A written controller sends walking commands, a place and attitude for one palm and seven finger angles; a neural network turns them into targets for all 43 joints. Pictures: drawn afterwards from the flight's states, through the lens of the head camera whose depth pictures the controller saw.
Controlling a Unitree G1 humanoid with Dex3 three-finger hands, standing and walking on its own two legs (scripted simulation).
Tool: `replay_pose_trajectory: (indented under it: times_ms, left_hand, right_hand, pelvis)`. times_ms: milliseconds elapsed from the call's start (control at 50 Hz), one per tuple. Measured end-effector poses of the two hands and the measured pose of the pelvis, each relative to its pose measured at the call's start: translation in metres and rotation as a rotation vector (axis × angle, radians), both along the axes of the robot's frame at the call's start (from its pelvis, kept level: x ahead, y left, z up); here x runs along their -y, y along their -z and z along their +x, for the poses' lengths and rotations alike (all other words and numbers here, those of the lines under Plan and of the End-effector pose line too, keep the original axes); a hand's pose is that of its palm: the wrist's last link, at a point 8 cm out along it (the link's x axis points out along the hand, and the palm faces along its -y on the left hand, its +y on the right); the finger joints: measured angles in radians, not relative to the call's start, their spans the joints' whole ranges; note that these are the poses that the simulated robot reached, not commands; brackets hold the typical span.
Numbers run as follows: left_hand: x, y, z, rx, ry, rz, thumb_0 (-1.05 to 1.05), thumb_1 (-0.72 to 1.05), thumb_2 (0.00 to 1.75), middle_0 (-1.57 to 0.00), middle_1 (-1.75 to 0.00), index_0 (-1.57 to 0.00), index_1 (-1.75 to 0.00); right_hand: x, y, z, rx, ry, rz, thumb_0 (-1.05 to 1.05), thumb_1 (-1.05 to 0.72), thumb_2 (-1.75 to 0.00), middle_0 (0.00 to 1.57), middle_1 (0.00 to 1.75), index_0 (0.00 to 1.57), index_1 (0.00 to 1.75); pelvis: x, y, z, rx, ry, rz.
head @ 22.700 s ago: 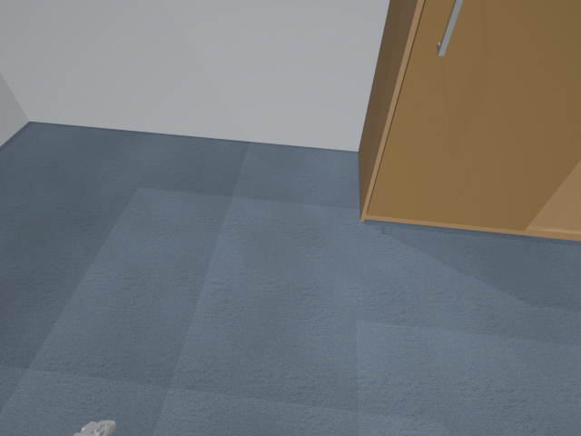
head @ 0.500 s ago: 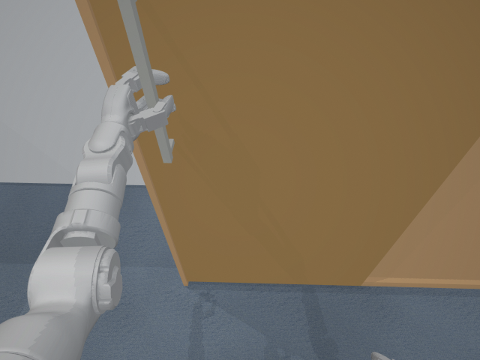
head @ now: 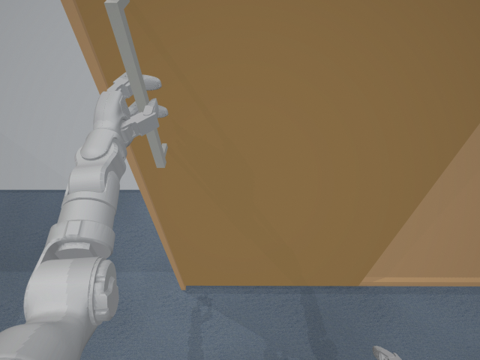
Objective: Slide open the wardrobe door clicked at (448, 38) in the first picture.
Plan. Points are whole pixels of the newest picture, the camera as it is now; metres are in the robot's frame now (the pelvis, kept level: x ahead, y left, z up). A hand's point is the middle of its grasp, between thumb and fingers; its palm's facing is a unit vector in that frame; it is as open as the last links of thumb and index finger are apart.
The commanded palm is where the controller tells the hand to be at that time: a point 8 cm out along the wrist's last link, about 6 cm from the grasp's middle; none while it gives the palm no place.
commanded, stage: grip the handle and tug to test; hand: left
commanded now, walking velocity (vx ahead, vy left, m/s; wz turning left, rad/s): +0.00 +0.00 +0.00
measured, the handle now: (145, 95) +0.51 +0.17 +0.20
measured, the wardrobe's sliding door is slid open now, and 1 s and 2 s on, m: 0.00 0.00 0.01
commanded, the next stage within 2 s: tug the door sideways, standing still in 0.28 s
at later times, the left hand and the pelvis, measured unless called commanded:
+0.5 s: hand (153, 118) +0.45 +0.14 +0.19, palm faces +0.00 -1.00 +0.01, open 5.6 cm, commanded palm +0.43 +0.18 +0.19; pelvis +0.03 +0.01 +0.00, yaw +0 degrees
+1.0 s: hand (157, 118) +0.45 +0.14 +0.19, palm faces +0.08 -1.00 -0.05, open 5.6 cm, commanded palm +0.42 +0.13 +0.19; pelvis +0.00 +0.01 +0.00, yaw +4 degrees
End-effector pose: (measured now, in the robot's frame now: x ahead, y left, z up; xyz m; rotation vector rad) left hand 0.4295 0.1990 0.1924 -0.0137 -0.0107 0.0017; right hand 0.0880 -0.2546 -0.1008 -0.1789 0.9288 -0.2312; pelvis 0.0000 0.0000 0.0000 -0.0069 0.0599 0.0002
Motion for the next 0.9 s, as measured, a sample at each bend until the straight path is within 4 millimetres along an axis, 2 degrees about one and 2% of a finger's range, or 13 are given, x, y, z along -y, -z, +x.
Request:
replay_pose_trajectory:
  times_ms: [220,460,600,720,900]
  left_hand:
    - [0.001,0.001,-0.001,0.011,0.001,0.002,0.01,0.80,0.80,-0.34,-1.39,-0.34,-1.36]
    - [0.001,0.000,-0.004,0.006,0.005,0.001,0.01,0.80,0.81,-0.30,-1.38,-0.31,-1.34]
    - [0.002,-0.002,-0.002,-0.027,-0.022,0.013,0.02,0.78,0.84,-0.35,-1.37,-0.36,-1.36]
    - [0.005,-0.003,-0.003,-0.037,-0.058,0.025,0.02,0.78,0.85,-0.35,-1.37,-0.36,-1.38]
    - [0.008,-0.003,-0.005,-0.032,-0.078,0.046,0.01,0.81,0.83,-0.32,-1.38,-0.29,-1.39]
  right_hand:
    - [-0.004,-0.003,0.016,0.025,0.010,0.017,0.01,-0.90,-0.90,0.20,0.30,0.20,0.30]
    - [-0.014,-0.010,0.061,0.063,-0.027,0.030,0.01,-0.90,-0.90,0.20,0.30,0.20,0.30]
    - [-0.023,-0.006,0.079,0.036,-0.103,0.014,0.01,-0.90,-0.90,0.20,0.30,0.20,0.30]
    - [-0.033,0.000,0.076,0.027,-0.134,0.029,0.01,-0.90,-0.90,0.20,0.30,0.20,0.30]
    - [-0.040,0.011,0.043,-0.029,-0.142,0.050,0.01,-0.90,-0.90,0.20,0.30,0.20,0.30]
  pelvis:
    - [-0.002,-0.001,0.011,0.004,0.015,-0.001]
    - [-0.005,-0.002,0.029,0.002,0.009,-0.006]
    - [-0.007,0.000,0.027,-0.004,-0.036,-0.009]
    - [-0.008,0.001,0.020,-0.006,-0.054,-0.007]
    - [-0.009,0.002,0.009,-0.001,-0.065,-0.005]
